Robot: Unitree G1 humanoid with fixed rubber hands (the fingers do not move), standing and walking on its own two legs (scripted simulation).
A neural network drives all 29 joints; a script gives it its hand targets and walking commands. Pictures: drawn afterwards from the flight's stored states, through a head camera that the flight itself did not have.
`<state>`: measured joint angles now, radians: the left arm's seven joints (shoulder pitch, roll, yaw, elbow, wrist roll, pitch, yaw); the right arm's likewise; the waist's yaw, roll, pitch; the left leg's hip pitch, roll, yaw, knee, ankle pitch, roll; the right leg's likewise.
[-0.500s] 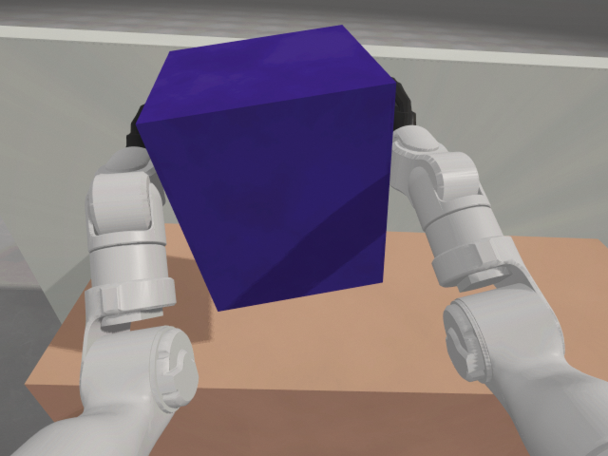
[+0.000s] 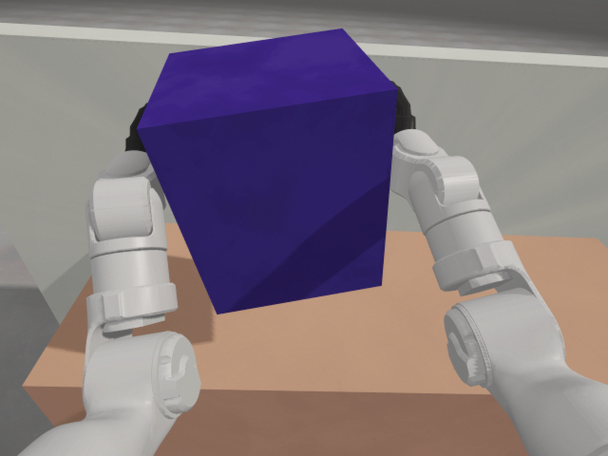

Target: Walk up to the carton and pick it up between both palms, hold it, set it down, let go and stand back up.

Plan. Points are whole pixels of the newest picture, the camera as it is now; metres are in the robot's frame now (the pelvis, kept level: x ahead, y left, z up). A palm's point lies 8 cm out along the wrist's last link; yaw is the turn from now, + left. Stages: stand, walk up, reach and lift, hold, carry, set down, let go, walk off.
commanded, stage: hold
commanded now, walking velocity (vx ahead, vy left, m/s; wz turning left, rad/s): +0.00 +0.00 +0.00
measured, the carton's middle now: (278, 173) +0.36 +0.01 +0.25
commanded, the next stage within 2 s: none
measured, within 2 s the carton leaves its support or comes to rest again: neither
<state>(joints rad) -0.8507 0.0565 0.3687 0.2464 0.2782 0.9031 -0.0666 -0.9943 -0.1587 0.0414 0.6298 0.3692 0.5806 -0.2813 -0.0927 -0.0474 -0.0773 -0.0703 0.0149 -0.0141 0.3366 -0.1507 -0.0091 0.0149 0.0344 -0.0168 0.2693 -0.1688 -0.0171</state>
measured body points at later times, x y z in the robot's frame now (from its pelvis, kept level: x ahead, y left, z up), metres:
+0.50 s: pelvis +0.00 +0.00 +0.00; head -0.08 +0.03 +0.44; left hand +0.38 +0.16 +0.27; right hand +0.38 -0.14 +0.30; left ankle +0.03 +0.12 -0.75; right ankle +0.00 -0.10 -0.75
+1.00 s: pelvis +0.00 +0.00 +0.00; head -0.08 +0.03 +0.44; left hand +0.38 +0.17 +0.27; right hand +0.38 -0.14 +0.30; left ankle +0.03 +0.12 -0.75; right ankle +0.00 -0.10 -0.75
